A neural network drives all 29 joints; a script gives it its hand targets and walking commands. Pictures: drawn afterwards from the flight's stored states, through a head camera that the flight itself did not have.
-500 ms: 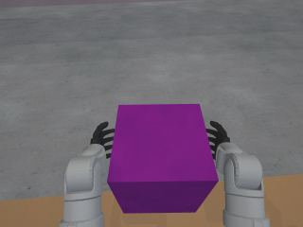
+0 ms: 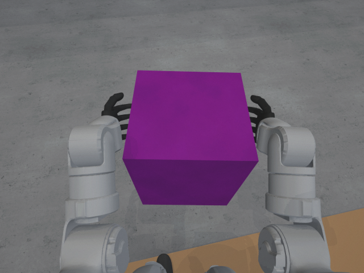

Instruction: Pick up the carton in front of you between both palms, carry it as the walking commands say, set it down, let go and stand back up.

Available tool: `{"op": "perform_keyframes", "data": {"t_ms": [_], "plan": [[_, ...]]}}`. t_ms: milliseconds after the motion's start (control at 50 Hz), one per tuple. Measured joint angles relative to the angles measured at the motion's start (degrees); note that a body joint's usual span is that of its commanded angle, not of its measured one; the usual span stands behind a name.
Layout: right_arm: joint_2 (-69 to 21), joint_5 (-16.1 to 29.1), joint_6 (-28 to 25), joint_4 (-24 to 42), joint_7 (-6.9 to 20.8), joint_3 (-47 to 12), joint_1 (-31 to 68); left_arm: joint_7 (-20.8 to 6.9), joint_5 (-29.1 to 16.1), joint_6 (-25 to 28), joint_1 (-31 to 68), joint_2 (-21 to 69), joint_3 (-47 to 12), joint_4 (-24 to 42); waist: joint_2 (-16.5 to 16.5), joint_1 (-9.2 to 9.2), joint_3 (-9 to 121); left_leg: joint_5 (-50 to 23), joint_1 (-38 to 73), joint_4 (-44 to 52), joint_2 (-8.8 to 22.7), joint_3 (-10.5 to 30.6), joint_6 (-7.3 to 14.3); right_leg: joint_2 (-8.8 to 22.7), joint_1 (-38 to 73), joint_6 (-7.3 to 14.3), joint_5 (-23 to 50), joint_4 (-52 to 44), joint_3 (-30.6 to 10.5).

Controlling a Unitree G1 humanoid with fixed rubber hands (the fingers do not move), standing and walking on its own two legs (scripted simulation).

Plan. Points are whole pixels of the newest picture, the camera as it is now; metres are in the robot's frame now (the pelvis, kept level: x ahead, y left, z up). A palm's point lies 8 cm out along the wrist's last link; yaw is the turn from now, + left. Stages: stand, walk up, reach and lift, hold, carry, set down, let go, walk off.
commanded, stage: carry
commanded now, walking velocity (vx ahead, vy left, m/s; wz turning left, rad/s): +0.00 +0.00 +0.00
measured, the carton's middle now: (186, 145) +0.39 -0.01 +0.02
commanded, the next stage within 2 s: none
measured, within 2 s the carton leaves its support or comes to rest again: neither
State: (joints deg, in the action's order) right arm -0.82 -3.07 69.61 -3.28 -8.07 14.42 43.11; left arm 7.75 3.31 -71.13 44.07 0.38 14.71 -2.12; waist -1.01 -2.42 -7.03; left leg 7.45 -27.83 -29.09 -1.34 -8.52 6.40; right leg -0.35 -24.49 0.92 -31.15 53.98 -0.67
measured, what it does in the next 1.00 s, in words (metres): steps on the spot: right foot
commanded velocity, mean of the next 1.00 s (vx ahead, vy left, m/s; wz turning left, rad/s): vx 0.00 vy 0.00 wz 0.00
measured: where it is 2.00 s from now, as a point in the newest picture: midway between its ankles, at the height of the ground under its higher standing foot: outside the picture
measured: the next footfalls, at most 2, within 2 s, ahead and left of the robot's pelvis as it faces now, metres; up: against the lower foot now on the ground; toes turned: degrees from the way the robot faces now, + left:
right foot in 0.14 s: +0.12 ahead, -0.14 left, +0.00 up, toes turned -2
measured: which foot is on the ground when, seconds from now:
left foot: down 0.00-1.00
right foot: up 0.00-0.12, down 0.14-1.00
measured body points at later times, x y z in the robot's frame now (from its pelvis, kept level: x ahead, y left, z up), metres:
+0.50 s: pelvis +0.10 -0.04 +0.01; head +0.16 -0.04 +0.45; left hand +0.47 +0.13 +0.10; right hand +0.48 -0.18 +0.10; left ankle +0.08 +0.06 -0.72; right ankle +0.08 -0.14 -0.72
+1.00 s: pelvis +0.07 -0.04 +0.01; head +0.06 -0.05 +0.46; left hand +0.42 +0.11 +0.13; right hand +0.43 -0.19 +0.12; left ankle +0.08 +0.06 -0.73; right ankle +0.08 -0.14 -0.73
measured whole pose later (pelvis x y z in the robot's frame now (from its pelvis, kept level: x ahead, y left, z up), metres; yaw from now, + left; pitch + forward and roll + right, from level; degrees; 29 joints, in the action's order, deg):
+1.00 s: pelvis +0.07 -0.04 +0.01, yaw +1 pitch +2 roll +0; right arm -0.1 -3.4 69.7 -10.6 -7.5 11.2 36.8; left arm 7.1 3.9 -69.8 36.6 0.9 11.6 -9.6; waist 0.1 -0.1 4.8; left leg 14.7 -18.2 -30.6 1.6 -6.7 1.4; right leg -0.4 -17.6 2.1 -15.6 30.8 3.6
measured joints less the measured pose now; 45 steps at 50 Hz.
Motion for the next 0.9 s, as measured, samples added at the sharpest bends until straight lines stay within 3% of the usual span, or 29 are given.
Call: {"op": "perform_keyframes", "data": {"t_ms": [100, 160, 180, 280, 520, 900], "plan": [[-2.1, 0.1, -0.7, 7.6, 0.0, 1.5, -3.2, -0.1, 1.1, 0.8, -2.6, 3.0, 0.8, 7.1, 0.4, -0.05, -2.7, 1.5, 2.3, 1.1, 0.2, 1.2, -0.9, 1.1, -1.9, -0.8, 7.1, -14.9, -0.8], [-3.0, 0.2, -1.6, 10.8, 0.0, 1.7, -4.8, -0.4, 1.3, 2.1, -4.8, 4.2, 0.7, 10.5, 0.3, 0.81, -2.4, 4.4, 2.6, -1.8, -0.1, 1.5, -1.7, 1.5, -0.1, -0.7, 19.2, -22.3, 0.4], [-2.9, 0.2, -1.9, 11.1, 0.1, 1.5, -5.2, -0.4, 1.3, 2.7, -5.7, 4.6, 0.6, 11.0, 0.9, 1.28, -2.0, 5.6, 2.6, -3.1, 0.3, 1.7, -2.1, 1.3, 0.1, -0.8, 20.2, -21.9, 0.7], [-2.5, 0.0, -2.1, 9.2, 0.3, 0.1, -6.4, -0.5, 1.4, 3.8, -8.4, 4.9, 0.4, 10.1, 1.9, 2.91, 1.1, 8.1, 3.8, -5.0, 1.4, 2.4, -3.6, 0.5, 0.1, 0.5, 14.7, -17.9, 2.0], [-1.6, -1.2, -1.6, 3.4, 0.4, -1.5, -6.1, -0.3, 0.3, 3.2, -7.9, 2.0, -1.3, 3.5, 0.4, 3.4, 5.7, 7.7, 6.6, -4.4, 2.1, 2.1, -4.2, 0.3, 3.6, 1.4, 14.4, -19.5, 3.4], [0.3, -0.3, -0.1, -4.4, 0.5, -3.1, -6.8, -0.5, 0.6, 1.5, -8.0, 0.9, -3.0, -4.5, 1.0, 2.27, 10.1, 8.4, 9.3, -2.5, 2.9, 1.8, -5.0, 0.0, 6.5, 1.2, 14.3, -21.9, 4.1]]}}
